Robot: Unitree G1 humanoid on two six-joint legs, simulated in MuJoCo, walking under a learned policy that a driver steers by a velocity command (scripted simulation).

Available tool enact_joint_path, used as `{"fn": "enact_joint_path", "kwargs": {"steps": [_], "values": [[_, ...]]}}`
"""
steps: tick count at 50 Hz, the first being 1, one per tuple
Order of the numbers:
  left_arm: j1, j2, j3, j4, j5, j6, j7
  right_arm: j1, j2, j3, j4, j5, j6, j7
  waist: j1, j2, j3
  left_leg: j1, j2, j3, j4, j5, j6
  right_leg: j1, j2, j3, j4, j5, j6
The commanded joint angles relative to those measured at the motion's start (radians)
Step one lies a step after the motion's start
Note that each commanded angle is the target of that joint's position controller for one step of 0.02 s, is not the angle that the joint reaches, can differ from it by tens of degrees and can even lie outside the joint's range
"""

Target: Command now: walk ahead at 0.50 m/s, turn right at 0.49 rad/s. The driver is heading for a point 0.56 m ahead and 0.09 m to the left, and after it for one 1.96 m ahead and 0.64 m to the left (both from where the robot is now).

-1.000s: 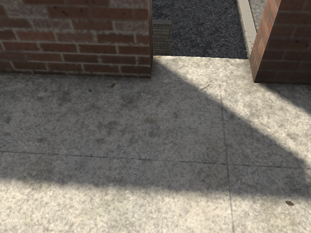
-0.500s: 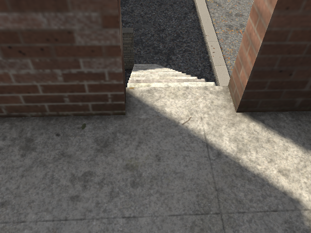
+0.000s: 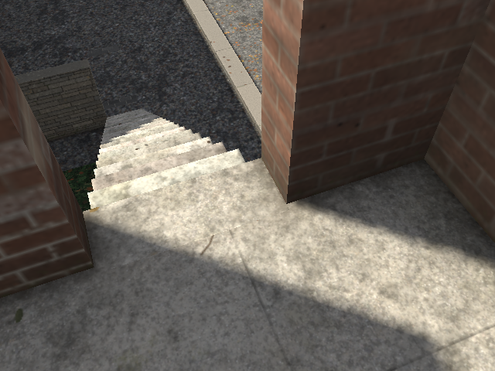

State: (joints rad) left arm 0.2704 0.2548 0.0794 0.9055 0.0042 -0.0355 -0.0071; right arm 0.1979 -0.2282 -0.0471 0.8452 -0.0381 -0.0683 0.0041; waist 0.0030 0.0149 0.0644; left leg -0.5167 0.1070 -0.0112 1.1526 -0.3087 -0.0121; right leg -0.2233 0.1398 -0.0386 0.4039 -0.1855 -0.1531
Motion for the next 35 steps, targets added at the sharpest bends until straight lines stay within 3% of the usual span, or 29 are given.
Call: {"fn": "enact_joint_path", "kwargs": {"steps": [1,7,13,16,18,19,20,21,22,23,24,25,27,29,31,35], "values": [[0.037,0.120,0.021,-0.049,-0.008,-0.037,0.004,0.075,-0.064,-0.014,-0.036,-0.012,0.029,0.009,-0.030,-0.019,-0.057,-0.079,0.014,0.015,-0.083,0.074,-0.026,0.070,-0.266,0.263,-0.201,0.377,-0.132],[0.181,0.106,0.006,-0.009,-0.005,-0.043,0.005,-0.139,-0.068,-0.005,-0.103,0.000,0.032,0.023,0.053,-0.069,-0.022,-0.173,-0.001,0.040,-0.345,0.303,-0.015,0.192,-0.250,0.230,-0.211,0.468,-0.037],[0.237,0.111,-0.009,0.018,0.018,-0.048,0.019,-0.281,-0.071,0.009,-0.153,0.015,0.018,0.033,0.092,-0.083,0.022,-0.163,-0.051,0.084,-0.537,0.299,0.050,0.339,-0.301,0.193,-0.205,0.544,-0.030],[0.187,0.130,-0.010,0.023,0.029,-0.054,0.030,-0.175,-0.093,0.000,-0.128,0.021,0.012,0.027,0.020,-0.100,-0.011,0.021,-0.118,0.102,-0.597,0.183,0.115,0.358,-0.323,0.132,-0.104,0.853,-0.004],[0.158,0.149,-0.008,0.025,0.034,-0.049,0.030,0.076,-0.123,-0.020,-0.045,0.017,0.004,0.011,-0.092,-0.076,-0.136,0.285,-0.182,0.118,-0.672,0.172,0.163,0.341,-0.296,0.074,0.195,0.996,0.019],[0.155,0.136,-0.014,0.009,0.027,-0.051,0.029,0.232,-0.169,-0.037,-0.009,0.000,-0.005,0.001,-0.158,-0.036,-0.226,0.531,-0.062,-0.022,-0.688,0.145,0.208,0.169,-0.267,0.052,0.437,0.749,0.032],[0.247,0.056,-0.030,-0.017,-0.008,-0.054,0.018,0.318,-0.289,-0.072,0.002,-0.018,-0.003,-0.002,-0.114,0.192,-0.327,0.791,0.219,-0.532,-0.736,0.095,0.365,-0.185,-0.090,-0.024,0.861,0.150,0.090],[0.230,0.110,-0.017,-0.016,0.019,-0.060,0.014,0.244,-0.240,-0.065,0.011,0.025,0.012,0.016,-0.076,0.150,-0.310,0.784,0.246,-0.760,-0.865,0.117,0.396,-0.349,-0.049,0.083,0.974,-0.269,0.078],[0.132,0.121,-0.016,-0.042,0.022,-0.069,0.010,0.128,-0.195,-0.052,-0.007,0.038,0.014,0.025,-0.036,0.101,-0.145,0.629,0.207,-0.602,-0.889,0.031,0.368,-0.418,-0.125,0.130,0.962,-0.174,0.065],[0.067,0.122,-0.020,-0.058,0.021,-0.079,0.005,0.074,-0.138,-0.039,-0.018,0.033,0.015,0.029,-0.030,0.019,-0.075,0.510,0.166,-0.494,-0.920,0.089,0.342,-0.410,-0.164,0.119,0.910,-0.111,0.071],[0.040,0.105,-0.024,-0.067,0.029,-0.080,0.000,0.086,-0.105,-0.028,-0.014,0.030,0.014,0.027,-0.013,-0.012,-0.040,0.436,0.135,-0.438,-0.931,0.178,0.330,-0.400,-0.183,0.111,0.876,-0.110,0.076],[0.043,0.089,-0.029,-0.077,0.042,-0.069,-0.003,0.092,-0.089,-0.021,-0.001,0.034,0.010,0.022,0.015,-0.013,-0.031,0.379,0.093,-0.376,-0.942,0.261,0.307,-0.367,-0.203,0.110,0.827,-0.099,0.092],[0.047,0.070,-0.036,-0.088,0.049,-0.049,-0.009,0.103,-0.122,-0.027,-0.003,0.035,-0.006,0.015,0.033,0.002,-0.054,0.336,0.061,-0.317,-0.952,0.384,0.309,-0.332,-0.211,0.090,0.750,-0.093,0.130],[-0.008,0.066,-0.037,-0.113,0.042,-0.043,-0.005,0.131,-0.154,-0.036,0.011,0.036,-0.013,0.012,0.026,0.018,-0.036,0.294,0.022,-0.277,-0.986,0.328,0.293,-0.350,-0.218,0.064,0.647,-0.042,0.158],[-0.097,0.063,-0.042,-0.148,0.036,-0.036,0.001,0.159,-0.157,-0.039,0.016,0.032,-0.011,0.009,0.006,0.029,0.003,0.268,-0.010,-0.245,-0.980,0.485,0.273,-0.371,-0.206,0.036,0.521,0.033,0.190],[-0.195,0.039,-0.058,-0.186,0.023,-0.023,0.010,0.234,-0.155,-0.046,0.030,0.034,-0.002,0.009,-0.041,0.065,-0.080,0.323,-0.063,-0.185,-0.841,0.781,0.176,-0.278,-0.142,0.013,0.311,0.157,0.191]]}}
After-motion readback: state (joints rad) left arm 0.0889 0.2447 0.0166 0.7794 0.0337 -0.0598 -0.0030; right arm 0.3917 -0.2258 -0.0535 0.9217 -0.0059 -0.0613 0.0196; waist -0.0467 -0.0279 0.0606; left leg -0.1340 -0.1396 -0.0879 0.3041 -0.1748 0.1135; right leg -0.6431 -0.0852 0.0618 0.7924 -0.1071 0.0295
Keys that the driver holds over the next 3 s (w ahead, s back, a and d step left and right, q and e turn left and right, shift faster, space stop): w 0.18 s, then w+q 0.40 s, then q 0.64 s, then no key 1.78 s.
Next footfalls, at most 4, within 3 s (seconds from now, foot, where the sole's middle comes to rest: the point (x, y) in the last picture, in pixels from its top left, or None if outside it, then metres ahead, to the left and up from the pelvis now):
0.38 left None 0.39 0.11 -0.77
0.86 right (272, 310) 0.63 -0.02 -0.77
1.26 left None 0.46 0.16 -0.77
1.66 right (279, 345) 0.53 -0.04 -0.77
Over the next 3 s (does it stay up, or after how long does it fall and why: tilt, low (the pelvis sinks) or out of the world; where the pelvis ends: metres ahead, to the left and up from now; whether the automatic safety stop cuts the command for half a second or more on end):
stays up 0.48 0.05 0.01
